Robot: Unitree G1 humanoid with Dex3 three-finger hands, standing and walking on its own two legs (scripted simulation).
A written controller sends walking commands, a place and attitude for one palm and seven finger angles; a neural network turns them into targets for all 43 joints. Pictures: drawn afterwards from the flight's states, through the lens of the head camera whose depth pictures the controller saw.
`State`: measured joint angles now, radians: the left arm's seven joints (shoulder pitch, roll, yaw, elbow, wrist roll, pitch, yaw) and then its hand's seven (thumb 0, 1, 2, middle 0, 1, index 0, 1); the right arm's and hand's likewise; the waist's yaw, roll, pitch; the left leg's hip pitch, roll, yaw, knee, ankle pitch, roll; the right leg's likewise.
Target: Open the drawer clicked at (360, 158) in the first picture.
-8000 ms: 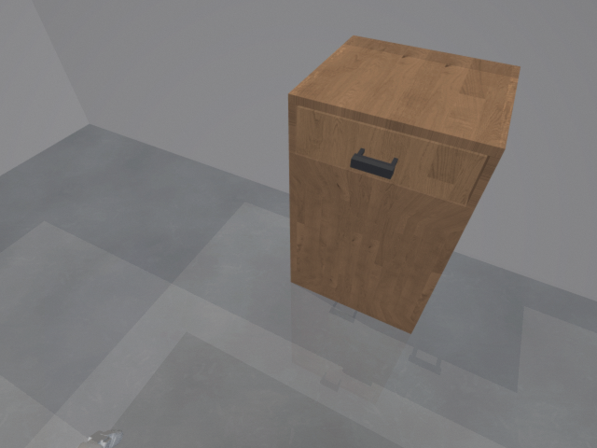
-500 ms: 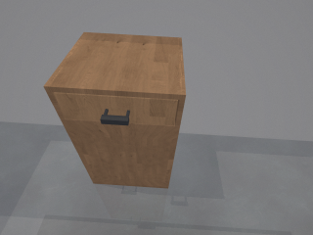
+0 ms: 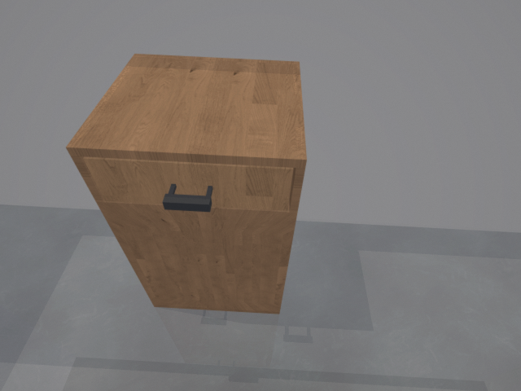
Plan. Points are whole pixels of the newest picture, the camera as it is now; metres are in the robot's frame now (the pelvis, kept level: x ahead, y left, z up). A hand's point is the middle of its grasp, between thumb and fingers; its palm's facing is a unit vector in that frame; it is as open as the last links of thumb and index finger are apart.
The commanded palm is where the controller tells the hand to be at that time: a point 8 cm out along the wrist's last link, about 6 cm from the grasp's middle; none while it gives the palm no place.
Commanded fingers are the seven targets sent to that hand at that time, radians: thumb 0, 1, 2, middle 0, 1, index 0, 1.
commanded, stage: look again from close up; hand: left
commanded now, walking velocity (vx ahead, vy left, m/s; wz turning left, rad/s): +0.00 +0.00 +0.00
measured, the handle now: (189, 195) +0.52 +0.19 -0.05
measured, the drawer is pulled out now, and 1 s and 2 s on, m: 0.00 0.00 0.00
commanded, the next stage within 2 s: raise the hand with hooked fingers in 0.34 s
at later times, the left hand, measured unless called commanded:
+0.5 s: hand out of the picture -0.02 +0.14 -0.17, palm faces -0.06 -0.98 -0.19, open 7.3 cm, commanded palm +0.11 +0.18 -0.07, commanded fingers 0.00 0.81 0.86 -0.21 -0.36 -0.21 -0.36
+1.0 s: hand out of the picture +0.14 +0.17 -0.07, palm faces -0.12 -0.12 -0.99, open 9.3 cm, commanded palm +0.16 +0.18 +0.00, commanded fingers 0.00 0.22 0.61 -0.25 -0.74 -0.25 -0.74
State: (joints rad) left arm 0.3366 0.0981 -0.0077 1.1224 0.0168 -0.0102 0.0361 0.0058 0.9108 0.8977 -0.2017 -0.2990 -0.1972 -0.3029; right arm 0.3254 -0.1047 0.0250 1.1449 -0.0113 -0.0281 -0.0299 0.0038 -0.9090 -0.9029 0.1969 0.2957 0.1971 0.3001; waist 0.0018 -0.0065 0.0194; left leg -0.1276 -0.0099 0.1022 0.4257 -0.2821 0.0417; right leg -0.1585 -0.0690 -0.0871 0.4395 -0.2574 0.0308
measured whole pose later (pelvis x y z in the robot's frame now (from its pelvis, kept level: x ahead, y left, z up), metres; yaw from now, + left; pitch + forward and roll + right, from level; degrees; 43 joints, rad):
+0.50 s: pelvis +0.00 -0.01 +0.00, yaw -1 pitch -1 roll +0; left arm 0.45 0.13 -0.09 0.81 0.08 0.11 0.08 0.04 0.93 0.90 -0.21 -0.30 -0.20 -0.31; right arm 0.36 -0.13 0.04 1.06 0.02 -0.06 -0.05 0.03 -0.93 -0.90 0.20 0.30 0.20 0.30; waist 0.02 -0.01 0.03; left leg -0.14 0.01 0.11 0.45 -0.30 0.03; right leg -0.18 -0.05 -0.08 0.47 -0.27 0.01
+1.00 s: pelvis -0.02 -0.06 -0.04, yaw -2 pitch +9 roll +3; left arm 0.45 0.32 -0.11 0.06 1.11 -0.02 0.45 0.00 0.44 0.70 -0.26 -0.59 -0.25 -0.60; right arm 0.06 -0.25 -0.04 0.51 -0.06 0.07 0.03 0.01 -0.91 -0.90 0.20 0.30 0.20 0.30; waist 0.12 -0.03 -0.09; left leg -0.52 0.06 0.11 0.76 -0.39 -0.03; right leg -0.59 -0.02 -0.06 0.83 -0.40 -0.06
